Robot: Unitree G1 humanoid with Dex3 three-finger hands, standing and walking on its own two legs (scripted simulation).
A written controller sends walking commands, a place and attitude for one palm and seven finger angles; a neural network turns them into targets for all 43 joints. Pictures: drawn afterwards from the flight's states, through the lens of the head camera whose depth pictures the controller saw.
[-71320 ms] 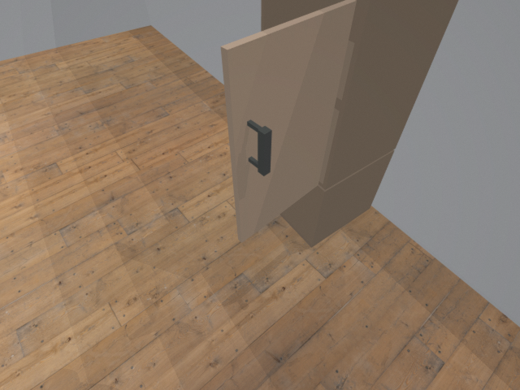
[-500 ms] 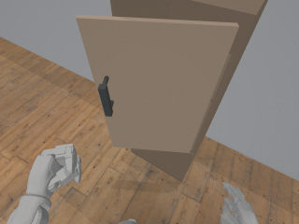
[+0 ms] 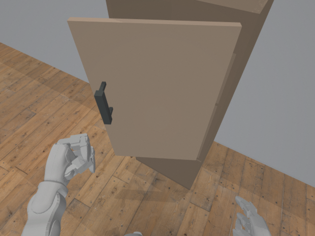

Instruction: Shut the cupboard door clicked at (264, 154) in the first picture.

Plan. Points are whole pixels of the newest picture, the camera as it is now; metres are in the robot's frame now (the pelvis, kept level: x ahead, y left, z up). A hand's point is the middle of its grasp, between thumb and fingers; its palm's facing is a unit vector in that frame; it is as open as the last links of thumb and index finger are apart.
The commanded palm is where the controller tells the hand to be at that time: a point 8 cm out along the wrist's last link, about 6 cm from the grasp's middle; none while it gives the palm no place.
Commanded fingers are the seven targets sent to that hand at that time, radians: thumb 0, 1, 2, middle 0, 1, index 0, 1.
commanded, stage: bring the fist close to the handle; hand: left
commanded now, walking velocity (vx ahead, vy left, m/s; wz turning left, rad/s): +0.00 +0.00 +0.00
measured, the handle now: (105, 103) +0.45 +0.18 +0.07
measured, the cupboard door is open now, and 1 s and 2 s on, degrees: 27 27 12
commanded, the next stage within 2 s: push the door shut along its arc in 0.94 s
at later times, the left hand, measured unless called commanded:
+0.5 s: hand (108, 136) +0.33 +0.15 +0.08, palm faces -0.01 -1.00 -0.03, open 3.1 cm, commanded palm +0.32 +0.20 +0.08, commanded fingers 0.00 0.90 0.90 -1.30 -1.50 -1.30 -1.50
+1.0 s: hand (106, 134) +0.34 +0.15 +0.08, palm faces +0.00 -1.00 -0.02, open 3.1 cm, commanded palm +0.32 +0.20 +0.08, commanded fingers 0.00 0.90 0.90 -1.30 -1.50 -1.30 -1.50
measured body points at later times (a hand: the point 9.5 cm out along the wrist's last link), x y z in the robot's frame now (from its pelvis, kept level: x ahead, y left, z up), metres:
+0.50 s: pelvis +0.00 -0.01 +0.00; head +0.04 -0.02 +0.45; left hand +0.33 +0.20 +0.08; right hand +0.15 -0.25 -0.09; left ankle +0.01 +0.08 -0.69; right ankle +0.01 -0.08 -0.69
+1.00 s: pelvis +0.00 +0.00 +0.01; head +0.04 -0.01 +0.45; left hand +0.33 +0.21 +0.08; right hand +0.13 -0.26 -0.09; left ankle +0.01 +0.08 -0.69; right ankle +0.01 -0.08 -0.69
